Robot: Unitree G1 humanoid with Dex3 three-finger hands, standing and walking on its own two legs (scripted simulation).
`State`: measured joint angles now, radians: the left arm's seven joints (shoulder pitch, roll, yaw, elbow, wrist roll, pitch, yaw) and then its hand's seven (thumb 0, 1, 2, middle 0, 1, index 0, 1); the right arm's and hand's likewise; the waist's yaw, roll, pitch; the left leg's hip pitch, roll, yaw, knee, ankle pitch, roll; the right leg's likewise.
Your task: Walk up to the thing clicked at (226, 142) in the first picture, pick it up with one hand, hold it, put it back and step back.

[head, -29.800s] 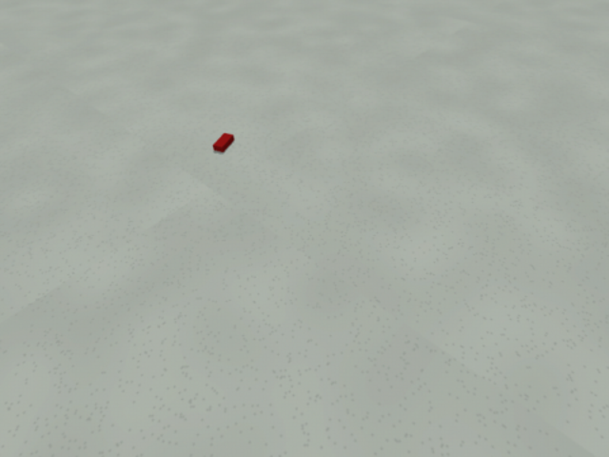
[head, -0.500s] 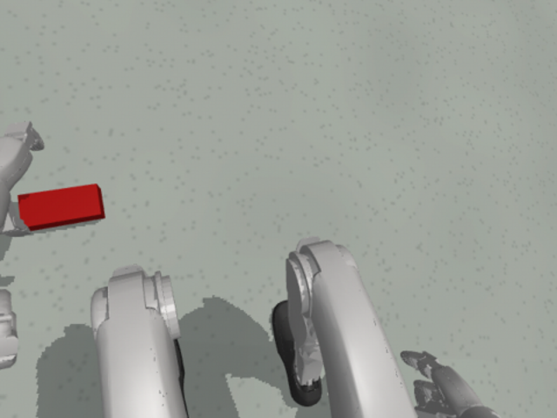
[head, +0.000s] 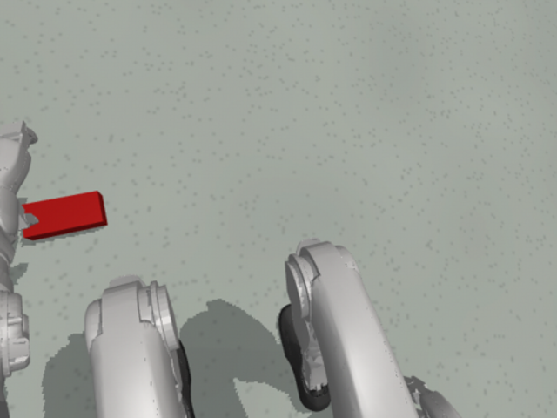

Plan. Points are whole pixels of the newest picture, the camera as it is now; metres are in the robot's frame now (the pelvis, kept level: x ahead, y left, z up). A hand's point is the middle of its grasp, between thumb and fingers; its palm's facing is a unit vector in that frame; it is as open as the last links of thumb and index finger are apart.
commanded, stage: home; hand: left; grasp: from above
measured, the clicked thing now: (65, 215) +0.46 +0.31 -0.32
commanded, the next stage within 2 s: none
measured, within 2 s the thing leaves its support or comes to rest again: neither
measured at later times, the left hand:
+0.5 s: hand out of the picture +0.29 +0.27 +0.06, palm faces -0.15 -0.78 -0.60, open 7.5 cm
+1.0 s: hand out of the picture +0.24 +0.22 +0.28, palm faces +0.21 -0.95 -0.22, open 7.4 cm
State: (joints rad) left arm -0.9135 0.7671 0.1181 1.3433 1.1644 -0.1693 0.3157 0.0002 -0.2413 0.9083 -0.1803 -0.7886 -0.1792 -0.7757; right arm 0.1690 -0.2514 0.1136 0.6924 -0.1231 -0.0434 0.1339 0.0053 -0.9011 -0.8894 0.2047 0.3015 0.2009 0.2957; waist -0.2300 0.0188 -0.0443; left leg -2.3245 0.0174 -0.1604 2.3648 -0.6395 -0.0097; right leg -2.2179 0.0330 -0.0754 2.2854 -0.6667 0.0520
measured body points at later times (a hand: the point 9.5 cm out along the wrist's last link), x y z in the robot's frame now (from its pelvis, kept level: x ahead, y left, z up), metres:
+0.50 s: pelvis +0.01 +0.00 +0.18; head +0.16 +0.06 +0.60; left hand +0.30 +0.31 +0.10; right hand +0.23 -0.24 +0.08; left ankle +0.08 +0.13 -0.31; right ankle +0.10 -0.13 -0.31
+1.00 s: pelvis +0.07 +0.01 +0.35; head +0.12 +0.03 +0.79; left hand +0.22 +0.27 +0.30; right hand +0.25 -0.20 +0.27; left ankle +0.08 +0.13 -0.31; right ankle +0.10 -0.13 -0.31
